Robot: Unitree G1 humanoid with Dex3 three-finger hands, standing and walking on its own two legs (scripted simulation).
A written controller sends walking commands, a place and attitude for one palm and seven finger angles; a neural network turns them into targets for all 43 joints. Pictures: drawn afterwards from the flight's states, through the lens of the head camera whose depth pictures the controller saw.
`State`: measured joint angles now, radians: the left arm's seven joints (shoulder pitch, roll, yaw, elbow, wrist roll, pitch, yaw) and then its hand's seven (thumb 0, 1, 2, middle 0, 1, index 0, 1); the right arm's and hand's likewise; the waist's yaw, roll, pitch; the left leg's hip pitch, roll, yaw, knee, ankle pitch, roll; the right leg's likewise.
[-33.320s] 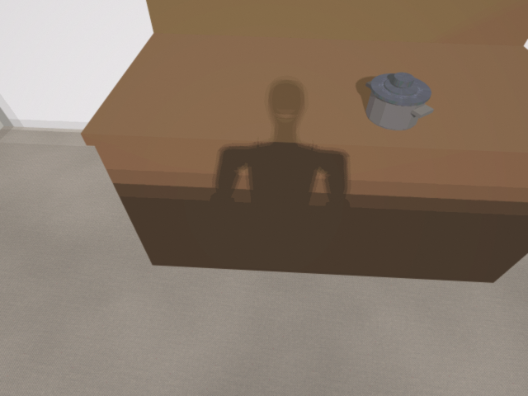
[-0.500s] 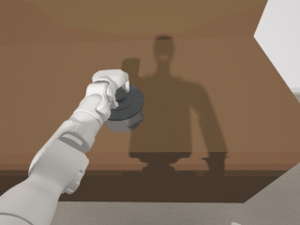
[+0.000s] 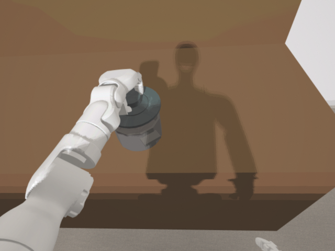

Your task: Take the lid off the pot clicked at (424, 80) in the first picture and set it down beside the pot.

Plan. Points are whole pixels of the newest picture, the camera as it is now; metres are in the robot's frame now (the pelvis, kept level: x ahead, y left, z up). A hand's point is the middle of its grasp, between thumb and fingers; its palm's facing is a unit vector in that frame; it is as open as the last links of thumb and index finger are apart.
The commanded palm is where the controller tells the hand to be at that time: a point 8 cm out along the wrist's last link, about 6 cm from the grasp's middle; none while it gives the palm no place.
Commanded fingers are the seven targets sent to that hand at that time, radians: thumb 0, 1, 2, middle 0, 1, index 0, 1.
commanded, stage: lift the lid straight up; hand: left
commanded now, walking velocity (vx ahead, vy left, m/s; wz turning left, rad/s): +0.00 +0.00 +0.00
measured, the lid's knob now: (131, 99) +0.48 +0.09 +0.11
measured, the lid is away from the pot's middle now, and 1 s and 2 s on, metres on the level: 0.00 0.02 0.05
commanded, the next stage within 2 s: move the lid sideways beside the pot in 1.48 s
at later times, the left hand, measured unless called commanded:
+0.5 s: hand (117, 90) +0.45 +0.11 +0.17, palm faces -0.24 -0.02 -0.97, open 8.6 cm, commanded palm +0.44 +0.10 +0.24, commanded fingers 0.00 0.53 1.12 -0.99 -1.08 -0.76 -0.99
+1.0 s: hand (121, 71) +0.46 +0.09 +0.21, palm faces -0.21 -0.02 -0.98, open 8.6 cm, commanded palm +0.45 +0.09 +0.28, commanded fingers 0.00 0.53 1.12 -0.99 -1.08 -0.76 -0.99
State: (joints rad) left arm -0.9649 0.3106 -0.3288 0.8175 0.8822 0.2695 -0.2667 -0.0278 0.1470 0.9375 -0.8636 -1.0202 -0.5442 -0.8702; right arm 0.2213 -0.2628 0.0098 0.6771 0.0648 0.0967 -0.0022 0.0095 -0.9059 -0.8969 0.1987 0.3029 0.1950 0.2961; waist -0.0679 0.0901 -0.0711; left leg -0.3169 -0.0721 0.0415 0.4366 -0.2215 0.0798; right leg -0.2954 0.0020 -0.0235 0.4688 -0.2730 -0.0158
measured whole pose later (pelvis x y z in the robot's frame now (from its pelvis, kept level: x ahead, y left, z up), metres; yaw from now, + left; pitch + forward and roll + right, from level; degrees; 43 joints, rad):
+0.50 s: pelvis -0.01 +0.01 +0.00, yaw +1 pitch +4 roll +0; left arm -1.07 0.32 -0.37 0.81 0.88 0.29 -0.34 -0.01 0.17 0.95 -0.92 -1.05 -0.52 -0.86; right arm 0.21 -0.26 0.03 0.68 0.07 0.08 0.00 0.01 -0.91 -0.90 0.20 0.30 0.20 0.30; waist -0.06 0.08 -0.05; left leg -0.30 -0.09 0.03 0.43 -0.20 0.09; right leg -0.28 -0.01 -0.04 0.46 -0.26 -0.01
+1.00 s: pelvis -0.01 +0.01 +0.00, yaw +1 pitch +5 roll +0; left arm -1.21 0.31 -0.35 0.88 0.90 0.34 -0.39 0.01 0.18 0.95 -0.95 -1.06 -0.52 -0.85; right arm 0.23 -0.27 0.02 0.69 0.05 0.05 0.00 0.01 -0.91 -0.90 0.20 0.30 0.19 0.30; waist -0.07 0.09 -0.06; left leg -0.29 -0.09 0.04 0.40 -0.19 0.09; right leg -0.28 -0.01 -0.03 0.45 -0.26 -0.01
